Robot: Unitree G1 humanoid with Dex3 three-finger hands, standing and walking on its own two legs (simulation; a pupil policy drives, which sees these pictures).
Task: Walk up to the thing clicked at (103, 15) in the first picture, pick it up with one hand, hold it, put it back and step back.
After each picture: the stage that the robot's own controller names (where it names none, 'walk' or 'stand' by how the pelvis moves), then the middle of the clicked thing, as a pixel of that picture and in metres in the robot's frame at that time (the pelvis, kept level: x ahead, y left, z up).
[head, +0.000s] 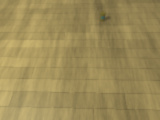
stand; (102, 16) +1.86 -0.28 -0.72
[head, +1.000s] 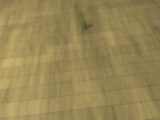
walk; (83, 25) +1.75 +0.09 -0.70
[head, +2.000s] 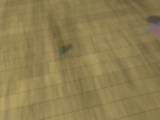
walk; (61, 48) +1.23 +0.28 -0.71
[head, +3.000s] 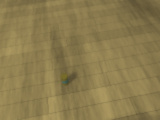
walk; (64, 79) +0.79 +0.24 -0.71
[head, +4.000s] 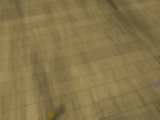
walk; (50, 117) +0.48 +0.25 -0.70
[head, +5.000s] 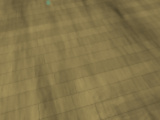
stand; out of the picture +0.36 +0.24 -0.72
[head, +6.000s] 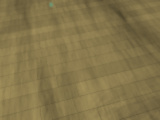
stand; out of the picture +0.35 +0.22 -0.72
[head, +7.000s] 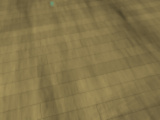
stand; out of the picture +0.38 +0.22 -0.73
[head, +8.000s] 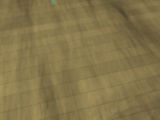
stand; out of the picture +0.36 +0.22 -0.73
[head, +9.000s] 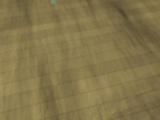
go down; out of the picture +0.36 +0.22 -0.73
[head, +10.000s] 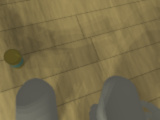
go down; (15, 59) +0.43 +0.27 -0.33
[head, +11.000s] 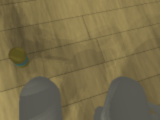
approach; (19, 58) +0.43 +0.28 -0.30
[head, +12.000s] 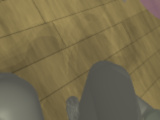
close in; out of the picture +0.41 +0.32 -0.22
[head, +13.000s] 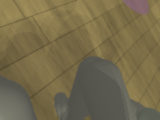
close; out of the picture +0.40 +0.33 -0.22
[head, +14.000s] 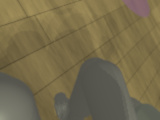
lift; out of the picture +0.39 +0.33 -0.22
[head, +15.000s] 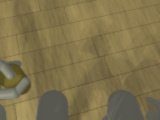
lift; (16, 80) +0.32 +0.24 -0.04
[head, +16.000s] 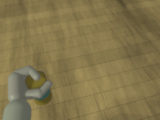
hold; (39, 88) +0.33 +0.17 +0.00
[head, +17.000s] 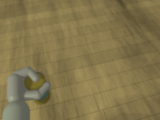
hold; (38, 89) +0.33 +0.18 -0.01
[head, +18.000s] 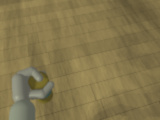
crouch; (41, 88) +0.34 +0.16 -0.04
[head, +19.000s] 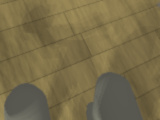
lower; out of the picture +0.47 +0.29 -0.11
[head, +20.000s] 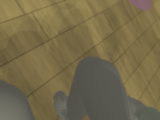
lower; out of the picture +0.41 +0.34 -0.22
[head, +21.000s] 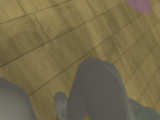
lower; out of the picture +0.41 +0.34 -0.23
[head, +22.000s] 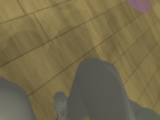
lower; out of the picture +0.40 +0.34 -0.23
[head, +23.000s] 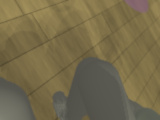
lower; out of the picture +0.40 +0.34 -0.22
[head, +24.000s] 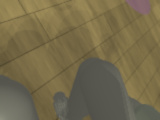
open; out of the picture +0.40 +0.32 -0.23
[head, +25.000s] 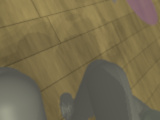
stand; out of the picture +0.40 +0.32 -0.23
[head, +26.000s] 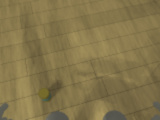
walk; (45, 95) +0.42 +0.24 -0.54
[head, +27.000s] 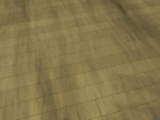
stand; out of the picture +0.38 +0.23 -0.67
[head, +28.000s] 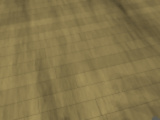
stand; out of the picture +0.38 +0.23 -0.67
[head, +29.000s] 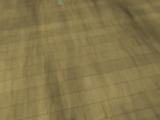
stand; out of the picture +0.40 +0.21 -0.72
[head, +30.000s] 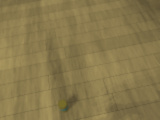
walk; (63, 106) +0.46 +0.21 -0.69
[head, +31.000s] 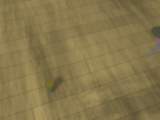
walk; (50, 86) +0.59 +0.24 -0.70
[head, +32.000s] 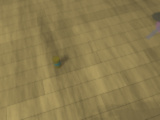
walk; (57, 62) +0.89 +0.30 -0.70
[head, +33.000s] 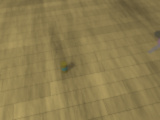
stand; (64, 67) +1.01 +0.21 -0.71
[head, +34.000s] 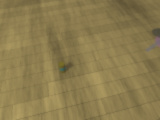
stand; (62, 67) +1.01 +0.23 -0.72
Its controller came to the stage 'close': yes
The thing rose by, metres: 0.71
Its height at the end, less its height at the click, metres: +0.00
